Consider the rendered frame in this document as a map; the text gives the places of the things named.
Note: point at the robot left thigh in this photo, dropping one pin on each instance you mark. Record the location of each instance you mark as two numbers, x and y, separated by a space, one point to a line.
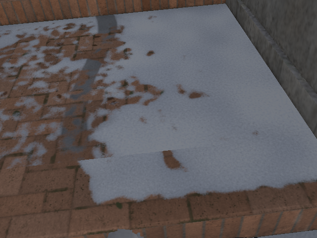
125 233

